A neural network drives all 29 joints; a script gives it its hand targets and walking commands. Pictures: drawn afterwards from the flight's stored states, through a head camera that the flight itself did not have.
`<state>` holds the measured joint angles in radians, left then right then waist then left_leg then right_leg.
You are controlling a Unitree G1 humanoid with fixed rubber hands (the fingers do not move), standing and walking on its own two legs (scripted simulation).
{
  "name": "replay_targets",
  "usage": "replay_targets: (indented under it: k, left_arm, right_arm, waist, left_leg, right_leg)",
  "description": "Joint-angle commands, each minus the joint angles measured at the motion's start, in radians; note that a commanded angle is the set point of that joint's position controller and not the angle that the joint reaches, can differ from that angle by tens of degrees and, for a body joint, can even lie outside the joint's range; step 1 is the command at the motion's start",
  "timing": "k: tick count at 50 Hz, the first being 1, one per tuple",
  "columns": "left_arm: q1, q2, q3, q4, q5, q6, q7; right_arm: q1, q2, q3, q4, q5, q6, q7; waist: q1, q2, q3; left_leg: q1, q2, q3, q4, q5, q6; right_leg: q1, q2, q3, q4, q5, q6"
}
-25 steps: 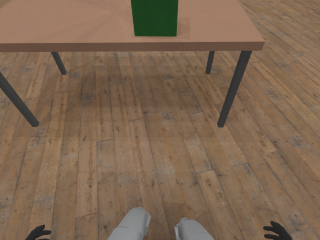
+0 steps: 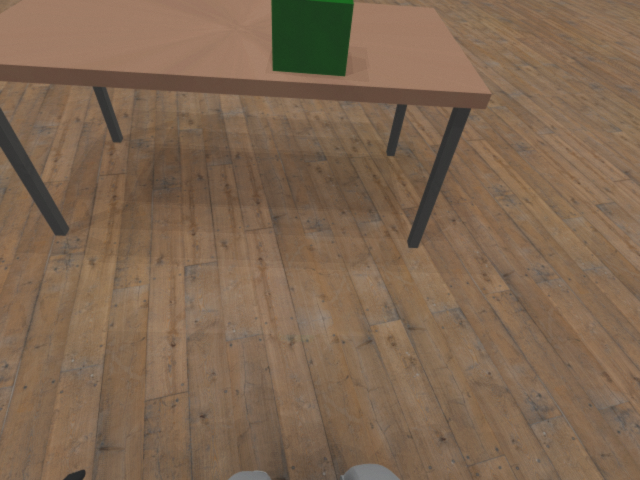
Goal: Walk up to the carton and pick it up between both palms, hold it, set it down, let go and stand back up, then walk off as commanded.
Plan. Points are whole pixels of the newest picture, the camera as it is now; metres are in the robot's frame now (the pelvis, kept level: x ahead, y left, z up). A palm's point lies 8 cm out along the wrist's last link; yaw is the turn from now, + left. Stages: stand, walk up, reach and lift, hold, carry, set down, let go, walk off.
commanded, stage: walk off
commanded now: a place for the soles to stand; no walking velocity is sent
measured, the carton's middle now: (311, 28) +1.27 +0.03 +0.07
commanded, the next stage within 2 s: stand in 1.76 s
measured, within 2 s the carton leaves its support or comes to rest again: neither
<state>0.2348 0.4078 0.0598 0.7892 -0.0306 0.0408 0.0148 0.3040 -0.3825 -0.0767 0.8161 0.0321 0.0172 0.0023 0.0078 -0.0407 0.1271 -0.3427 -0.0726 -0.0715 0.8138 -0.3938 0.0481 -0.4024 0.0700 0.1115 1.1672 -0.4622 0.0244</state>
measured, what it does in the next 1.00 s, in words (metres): steps on the spot: right foot, then left foot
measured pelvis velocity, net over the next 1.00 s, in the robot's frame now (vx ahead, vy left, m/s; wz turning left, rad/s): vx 0.06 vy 0.01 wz -0.01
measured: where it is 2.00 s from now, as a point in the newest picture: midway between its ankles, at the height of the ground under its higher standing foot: outside the picture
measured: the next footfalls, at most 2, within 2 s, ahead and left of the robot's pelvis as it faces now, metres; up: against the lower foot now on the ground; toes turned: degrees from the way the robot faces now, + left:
right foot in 0.10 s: +0.01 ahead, -0.12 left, +0.00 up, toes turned +4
left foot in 0.46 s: +0.14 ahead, +0.12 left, +0.00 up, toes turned -5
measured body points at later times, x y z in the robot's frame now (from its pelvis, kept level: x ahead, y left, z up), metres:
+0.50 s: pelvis +0.03 +0.04 -0.01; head +0.03 +0.04 +0.44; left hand +0.08 +0.36 -0.11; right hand +0.09 -0.28 -0.12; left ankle +0.10 +0.13 -0.71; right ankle -0.03 -0.12 -0.70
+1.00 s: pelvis +0.06 +0.01 +0.00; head +0.09 +0.03 +0.45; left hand +0.15 +0.33 -0.12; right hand +0.11 -0.32 -0.09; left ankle +0.10 +0.13 -0.70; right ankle +0.07 -0.11 -0.69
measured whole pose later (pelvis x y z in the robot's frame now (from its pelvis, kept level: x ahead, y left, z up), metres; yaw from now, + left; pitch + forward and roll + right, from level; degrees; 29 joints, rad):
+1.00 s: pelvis +0.06 +0.01 +0.00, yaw -1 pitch -4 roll +2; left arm 0.24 0.40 0.06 0.80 -0.03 0.01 0.00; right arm 0.34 -0.38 -0.08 0.82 0.03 -0.06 -0.04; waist 0.00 -0.07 0.16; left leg -0.34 -0.08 -0.04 0.78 -0.36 0.02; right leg -0.36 0.02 0.09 0.92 -0.46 -0.03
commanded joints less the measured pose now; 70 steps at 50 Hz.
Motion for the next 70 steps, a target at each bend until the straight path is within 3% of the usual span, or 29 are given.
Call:
replay_targets:
  k: [1,3,4,5,7,10,13,19,21,22,23,24,25,26,28,30,32,37,39,45,49,50,52,54,57,62,66,68,70]
  left_arm:
    - [0.132,0.223,0.095,-0.009,0.049,-0.052,-0.037]
    - [0.328,0.205,0.103,0.03,0.055,-0.076,-0.027]
    - [0.377,0.248,0.102,0.031,0.063,-0.083,-0.013]
    - [0.22,0.336,0.109,-0.017,0.072,-0.096,0.001]
    - [0.098,0.376,0.113,-0.029,0.08,-0.101,0.001]
    - [0.036,0.314,0.115,-0.038,0.075,-0.124,-0.007]
    - [0.113,0.283,0.113,-0.059,0.074,-0.123,-0.014]
    - [0.085,0.324,0.111,-0.081,0.081,-0.109,-0.023]
    - [-0.058,0.301,0.095,-0.101,0.079,-0.097,-0.027]
    - [-0.07,0.258,0.07,-0.097,0.085,-0.088,-0.022]
    - [0.012,0.174,0.042,-0.067,0.083,-0.092,-0.014]
    - [0.038,0.102,0.029,-0.069,0.053,-0.095,-0.009]
    - [0.038,0.185,0.057,-0.092,0.047,-0.086,-0.005]
    - [0.027,0.241,0.076,-0.068,0.052,-0.083,-0.006]
    - [0.073,0.23,0.074,-0.042,0.057,-0.073,-0.013]
    - [0.08,0.215,0.065,-0.027,0.059,-0.062,-0.02]
    - [0.048,0.2,0.046,-0.031,0.052,-0.061,-0.016]
    - [-0.018,0.218,0.045,-0.027,0.049,-0.051,-0.008]
    - [-0.028,0.214,0.041,-0.035,0.046,-0.045,-0.011]
    - [-0.01,0.205,0.035,-0.049,0.047,-0.053,-0.004]
    - [0.022,0.198,0.034,-0.017,0.055,-0.072,-0.012]
    - [0.045,0.192,0.045,-0.001,0.06,-0.086,-0.015]
    - [0.012,0.273,0.048,-0.011,0.063,-0.095,-0.008]
    - [-0.027,0.272,0.048,-0.024,0.066,-0.093,-0.009]
    - [-0.021,0.229,0.055,-0.036,0.065,-0.098,-0.004]
    - [-0.01,0.217,0.049,-0.059,0.052,-0.109,0.001]
    - [-0.033,0.222,0.057,-0.063,0.056,-0.098,-0.008]
    - [-0.094,0.219,0.057,-0.094,0.056,-0.091,-0.009]
    - [-0.171,0.229,0.058,-0.092,0.054,-0.076,-0.016]
  right_arm:
    - [-0.06,-0.346,-0.091,-0.088,-0.093,-0.029,0.013]
    - [-0.081,-0.293,-0.075,-0.109,-0.086,-0.026,0.012]
    - [-0.116,-0.232,-0.058,-0.131,-0.078,-0.027,0.014]
    - [-0.053,-0.188,-0.047,-0.142,-0.056,-0.044,0.013]
    - [-0.071,-0.28,-0.083,-0.105,-0.046,-0.045,0.016]
    - [0.015,-0.289,-0.088,-0.06,-0.044,-0.056,0.028]
    - [-0.031,-0.274,-0.072,-0.083,-0.06,-0.062,0.022]
    - [-0.031,-0.278,-0.061,-0.091,-0.06,-0.074,0.034]
    - [0.138,-0.237,-0.063,-0.049,-0.053,-0.093,0.031]
    - [0.274,-0.259,-0.081,-0.006,-0.055,-0.094,0.016]
    - [0.309,-0.296,-0.092,-0.014,-0.074,-0.103,0.001]
    - [0.199,-0.343,-0.082,-0.056,-0.074,-0.101,-0.009]
    - [0.167,-0.397,-0.098,-0.082,-0.052,-0.108,0.0]
    - [0.152,-0.399,-0.097,-0.072,-0.047,-0.111,-0.006]
    - [0.096,-0.338,-0.081,-0.064,-0.044,-0.117,-0.022]
    - [0.109,-0.297,-0.067,-0.036,-0.04,-0.117,-0.032]
    - [0.096,-0.277,-0.065,-0.037,-0.04,-0.118,-0.044]
    - [0.093,-0.273,-0.064,-0.018,-0.042,-0.112,-0.061]
    - [0.074,-0.269,-0.054,-0.018,-0.051,-0.106,-0.062]
    - [0.036,-0.279,-0.057,-0.035,-0.056,-0.107,-0.06]
    - [-0.082,-0.3,-0.05,-0.05,-0.06,-0.099,-0.047]
    - [-0.085,-0.26,-0.033,-0.051,-0.062,-0.093,-0.039]
    - [-0.019,-0.197,-0.017,-0.018,-0.039,-0.073,-0.038]
    - [-0.015,-0.243,-0.033,-0.004,-0.032,-0.077,-0.036]
    - [0.021,-0.236,-0.028,0.009,-0.043,-0.075,-0.034]
    - [-0.009,-0.219,-0.021,-0.009,-0.05,-0.081,-0.036]
    - [0.005,-0.233,-0.028,-0.015,-0.049,-0.068,-0.03]
    - [0.01,-0.215,-0.023,-0.008,-0.043,-0.076,-0.025]
    - [0.109,-0.232,-0.04,0.029,-0.055,-0.082,-0.018]
  waist:
    - [0.007,0.305,-0.025]
    - [0.136,0.067,-0.03]
    - [0.169,-0.082,0.014]
    - [0.069,-0.144,0.099]
    - [-0.001,-0.034,0.201]
    - [-0.032,-0.073,0.176]
    - [0.022,-0.116,0.142]
    - [0.029,-0.189,0.08]
    - [-0.096,-0.152,0.006]
    - [-0.181,-0.018,-0.084]
    - [-0.193,0.22,-0.142]
    - [-0.109,0.304,-0.031]
    - [-0.073,0.214,-0.018]
    - [-0.059,0.107,0.004]
    - [-0.022,0.059,-0.005]
    - [-0.035,0.14,-0.058]
    - [-0.039,0.173,-0.135]
    - [-0.054,0.145,-0.131]
    - [-0.05,0.223,-0.106]
    - [-0.028,0.176,-0.139]
    - [0.033,0.116,-0.106]
    - [0.044,0.05,-0.139]
    - [0.001,-0.146,-0.114]
    - [-0.022,-0.045,-0.037]
    - [-0.011,-0.094,-0.006]
    - [0.007,-0.128,-0.07]
    - [0.014,-0.213,-0.028]
    - [-0.009,-0.206,-0.049]
    - [-0.075,-0.154,-0.047]
  left_leg:
    - [-0.106,0.237,-0.355,-0.547,-0.538,0.145]
    - [-0.326,0.124,-0.19,-0.127,-0.417,0.049]
    - [-0.463,-0.021,-0.058,0.189,-0.347,-0.003]
    - [-0.573,-0.042,-0.065,0.383,-0.202,-0.028]
    - [-0.586,0.022,-0.195,0.444,-0.021,-0.006]
    - [-0.454,0.058,-0.109,0.337,0.082,-0.019]
    - [-0.478,0.058,-0.077,0.274,0.072,-0.022]
    - [-0.332,0.083,0.018,0.042,-0.082,-0.006]
    - [0.034,0.06,0.105,-0.243,0.007,0.017]
    - [0.3,0.047,0.05,-0.322,0.03,0.005]
    - [0.383,0.105,-0.125,-0.415,-0.051,-0.013]
    - [0.328,0.28,-0.511,-0.49,-0.152,0.017]
    - [0.194,0.409,-0.825,-0.642,-0.259,0.076]
    - [0.123,0.413,-0.846,-0.652,-0.32,0.064]
    - [0.173,0.361,-0.671,-0.555,-0.1,0.009]
    - [0.276,0.298,-0.509,-0.46,0.306,-0.061]
    - [0.381,0.294,-0.443,-0.358,0.695,-0.045]
    - [0.36,0.289,-0.41,-0.326,0.797,-0.038]
    - [0.309,0.26,-0.376,-0.346,0.716,-0.025]
    - [0.273,0.324,-0.445,-0.31,0.672,0.082]
    - [-0.021,0.294,-0.395,-0.264,0.177,0.137]
    - [-0.111,0.225,-0.305,-0.176,0.118,0.083]
    - [-0.236,-0.006,-0.021,0.077,-0.129,-0.052]
    - [-0.171,0.037,-0.067,0.15,-0.145,-0.039]
    - [-0.225,0.071,-0.019,0.107,-0.084,-0.043]
    - [-0.204,0.061,-0.001,0.124,-0.124,-0.05]
    - [-0.157,0.065,0.002,0.084,-0.101,-0.038]
    - [-0.058,0.071,0.01,0.028,-0.085,-0.022]
    - [0.169,0.069,0.02,-0.083,0.017,0.016]
  right_leg:
    - [0.177,-0.052,-0.137,-0.425,-0.194,-0.072]
    - [0.466,-0.113,0.035,-0.739,-0.154,-0.117]
    - [0.419,-0.249,0.304,-0.857,-0.395,-0.144]
    - [0.303,-0.398,0.588,-0.96,-0.535,-0.143]
    - [0.102,-0.465,0.759,-1.143,-0.8,-0.162]
    - [0.156,-0.337,0.468,-1.016,-0.458,-0.118]
    - [0.253,-0.317,0.423,-0.934,-0.295,-0.178]
    - [0.227,-0.349,0.327,-0.869,-0.295,-0.287]
    - [0.075,-0.269,0.121,-0.647,-0.085,-0.231]
    - [-0.044,-0.204,0.026,-0.353,0.085,-0.168]
    - [-0.133,-0.112,-0.059,-0.074,0.121,-0.108]
    - [-0.35,0.001,-0.051,0.048,-0.105,-0.067]
    - [-0.312,0.023,0.041,0.075,-0.119,-0.072]
    - [-0.26,-0.011,0.053,0.098,-0.106,-0.076]
    - [-0.263,-0.056,0.052,0.031,0.001,-0.075]
    - [-0.264,-0.071,0.028,-0.056,0.074,-0.068]
    - [-0.24,-0.091,0.006,-0.113,0.066,-0.062]
    - [-0.198,-0.11,0.009,-0.17,0.066,-0.074]
    - [-0.162,-0.11,-0.012,-0.213,0.053,-0.065]
    - [-0.105,-0.109,-0.004,-0.299,-0.01,-0.078]
    - [0.143,-0.107,0.012,-0.52,0.059,-0.102]
    - [0.27,-0.112,0.094,-0.647,0.072,-0.13]
    - [0.268,-0.342,0.47,-0.896,-0.067,-0.176]
    - [0.119,-0.395,0.531,-0.905,-0.089,-0.22]
    - [0.218,-0.321,0.391,-0.849,0.21,-0.139]
    - [0.275,-0.321,0.36,-0.737,0.532,-0.192]
    - [0.187,-0.297,0.358,-0.806,0.25,-0.176]
    - [0.089,-0.291,0.339,-0.786,0.099,-0.236]
    - [-0.148,-0.251,0.247,-0.788,-0.13,-0.197]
